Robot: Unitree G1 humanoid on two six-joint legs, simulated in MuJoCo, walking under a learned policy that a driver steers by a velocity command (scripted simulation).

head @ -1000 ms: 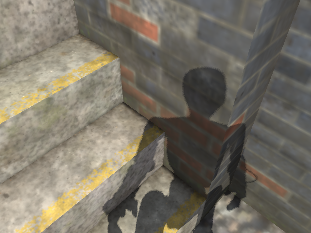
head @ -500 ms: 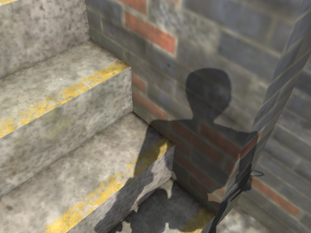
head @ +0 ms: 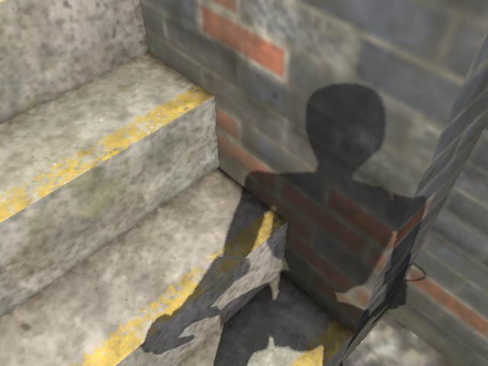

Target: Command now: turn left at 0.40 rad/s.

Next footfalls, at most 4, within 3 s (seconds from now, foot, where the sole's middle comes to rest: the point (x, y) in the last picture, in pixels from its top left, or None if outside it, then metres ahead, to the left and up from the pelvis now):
0.32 left None -0.04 0.15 -0.78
0.80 right None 0.02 0.04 -0.78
1.26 left None -0.02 0.38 -0.78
1.94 right None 0.06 0.06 -0.78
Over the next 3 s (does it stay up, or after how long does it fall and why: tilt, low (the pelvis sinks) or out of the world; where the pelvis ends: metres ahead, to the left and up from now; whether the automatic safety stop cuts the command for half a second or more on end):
stays up -0.03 0.06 0.01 its command is cut before an obstacle from the start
